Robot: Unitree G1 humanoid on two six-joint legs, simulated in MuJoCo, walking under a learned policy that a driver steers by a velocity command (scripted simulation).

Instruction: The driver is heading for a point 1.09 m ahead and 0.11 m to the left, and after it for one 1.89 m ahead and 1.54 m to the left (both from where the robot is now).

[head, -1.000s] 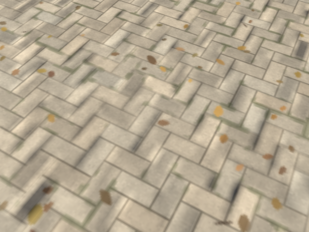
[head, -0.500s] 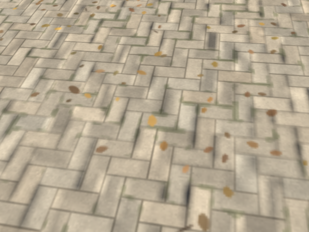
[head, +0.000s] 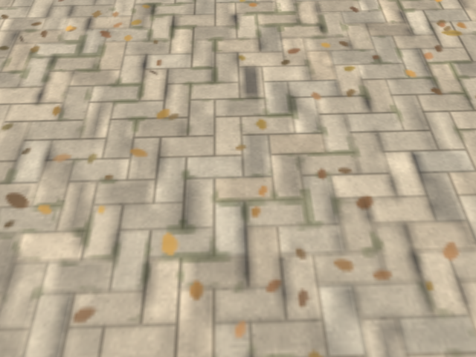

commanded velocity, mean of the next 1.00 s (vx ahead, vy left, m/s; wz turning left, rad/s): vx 0.50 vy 0.00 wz -0.05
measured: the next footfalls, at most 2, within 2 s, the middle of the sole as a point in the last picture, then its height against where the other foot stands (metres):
right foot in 0.38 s outside the picture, level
left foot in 0.92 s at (232, 276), level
